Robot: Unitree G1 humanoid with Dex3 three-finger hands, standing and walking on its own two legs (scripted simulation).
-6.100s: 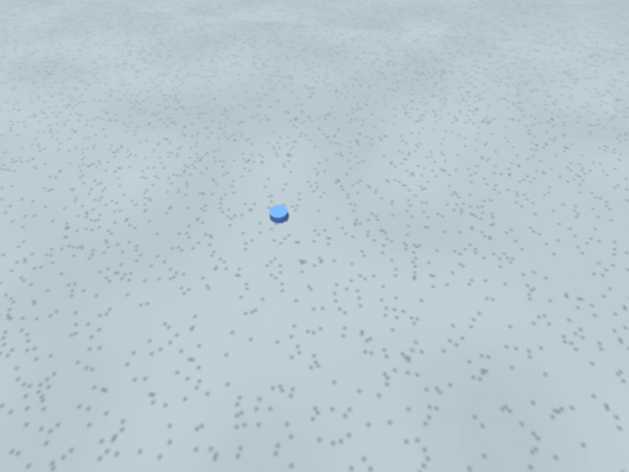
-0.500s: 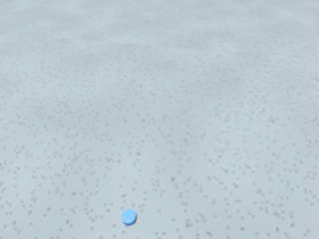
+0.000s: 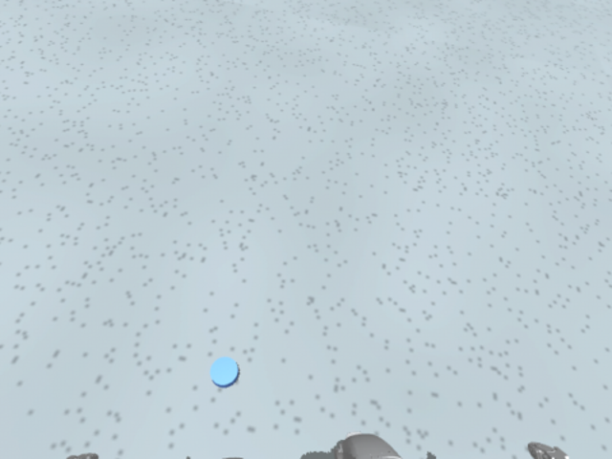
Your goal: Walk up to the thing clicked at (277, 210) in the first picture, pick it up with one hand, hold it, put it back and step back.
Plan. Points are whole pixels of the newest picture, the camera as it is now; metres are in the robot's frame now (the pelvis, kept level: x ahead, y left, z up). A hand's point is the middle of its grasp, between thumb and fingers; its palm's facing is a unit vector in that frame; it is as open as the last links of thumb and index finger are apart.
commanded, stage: walk up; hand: left
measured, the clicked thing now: (224, 372) +0.40 +0.20 -0.75
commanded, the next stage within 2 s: none
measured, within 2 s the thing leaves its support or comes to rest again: neither
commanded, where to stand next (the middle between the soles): +0.02 -0.04 m, yaw +0 degrees
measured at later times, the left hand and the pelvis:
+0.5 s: hand out of the picture +0.06 +0.24 -0.13, palm faces +0.05 -0.91 -0.41, open 7.4 cm; pelvis -0.02 -0.03 +0.00, yaw +3 degrees
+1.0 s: hand out of the picture -0.02 +0.26 -0.18, palm faces -0.04 -0.96 -0.28, open 7.4 cm; pelvis -0.06 -0.01 -0.01, yaw -2 degrees
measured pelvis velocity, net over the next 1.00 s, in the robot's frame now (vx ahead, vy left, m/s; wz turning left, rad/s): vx -0.06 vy -0.01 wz -0.03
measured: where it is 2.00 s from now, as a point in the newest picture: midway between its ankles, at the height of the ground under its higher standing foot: outside the picture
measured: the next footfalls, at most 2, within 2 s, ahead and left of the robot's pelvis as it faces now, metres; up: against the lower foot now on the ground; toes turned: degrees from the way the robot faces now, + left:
right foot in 0.12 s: +0.03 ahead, -0.16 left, +0.00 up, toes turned -1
left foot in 0.62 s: +0.08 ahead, +0.14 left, +0.00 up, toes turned +4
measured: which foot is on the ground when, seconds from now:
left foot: down 0.00-0.16, up 0.18-0.60, down 0.62-1.00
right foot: up 0.00-0.10, down 0.12-0.64, up 0.66-1.00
